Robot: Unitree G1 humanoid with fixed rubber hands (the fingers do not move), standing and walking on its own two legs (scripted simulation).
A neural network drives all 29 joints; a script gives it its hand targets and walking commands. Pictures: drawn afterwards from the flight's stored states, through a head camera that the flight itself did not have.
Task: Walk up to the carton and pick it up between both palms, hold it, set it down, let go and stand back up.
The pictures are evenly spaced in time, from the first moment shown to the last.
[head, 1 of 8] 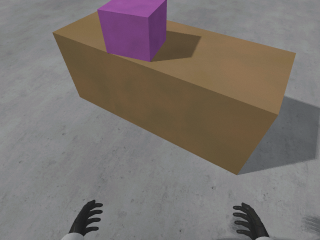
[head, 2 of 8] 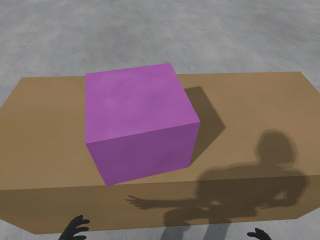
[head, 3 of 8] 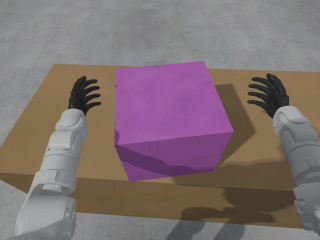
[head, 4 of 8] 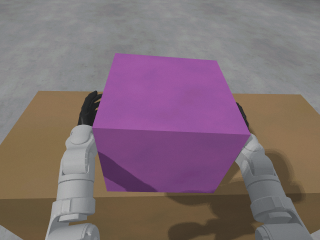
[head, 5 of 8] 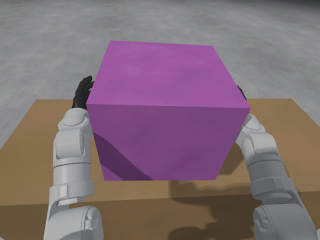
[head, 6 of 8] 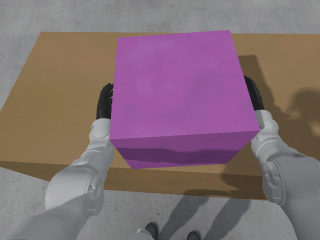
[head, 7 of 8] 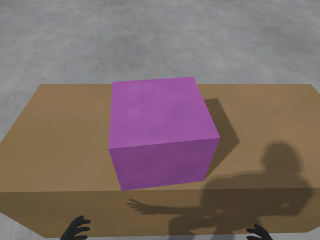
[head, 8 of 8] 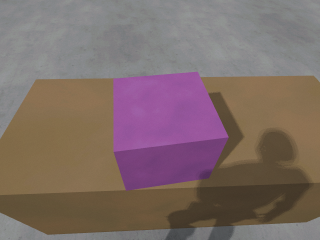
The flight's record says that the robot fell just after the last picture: no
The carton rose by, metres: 0.22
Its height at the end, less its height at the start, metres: +0.00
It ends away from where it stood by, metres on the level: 0.01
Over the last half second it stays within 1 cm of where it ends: yes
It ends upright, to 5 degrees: yes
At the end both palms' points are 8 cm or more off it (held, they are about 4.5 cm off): yes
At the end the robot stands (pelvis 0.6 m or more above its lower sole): yes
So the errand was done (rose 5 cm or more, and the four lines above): yes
